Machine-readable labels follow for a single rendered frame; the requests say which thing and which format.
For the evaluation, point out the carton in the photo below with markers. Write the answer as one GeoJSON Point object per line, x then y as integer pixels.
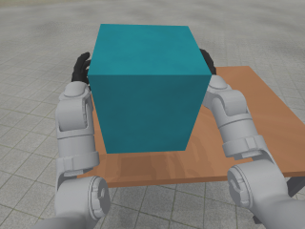
{"type": "Point", "coordinates": [147, 83]}

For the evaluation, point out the robot right forearm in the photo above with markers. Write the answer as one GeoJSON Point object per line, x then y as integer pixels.
{"type": "Point", "coordinates": [235, 123]}

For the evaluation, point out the robot left hand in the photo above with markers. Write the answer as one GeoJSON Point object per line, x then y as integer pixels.
{"type": "Point", "coordinates": [80, 71]}

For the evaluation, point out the robot right hand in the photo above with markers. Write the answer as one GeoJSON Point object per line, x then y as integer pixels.
{"type": "Point", "coordinates": [209, 61]}

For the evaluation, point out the table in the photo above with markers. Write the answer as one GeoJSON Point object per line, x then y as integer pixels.
{"type": "Point", "coordinates": [204, 159]}

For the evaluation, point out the robot right upper arm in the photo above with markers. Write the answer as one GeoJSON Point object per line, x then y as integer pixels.
{"type": "Point", "coordinates": [259, 186]}

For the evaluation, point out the robot left upper arm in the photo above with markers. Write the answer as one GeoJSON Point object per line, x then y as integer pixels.
{"type": "Point", "coordinates": [79, 204]}

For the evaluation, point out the robot left forearm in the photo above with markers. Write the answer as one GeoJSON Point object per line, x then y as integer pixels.
{"type": "Point", "coordinates": [75, 133]}

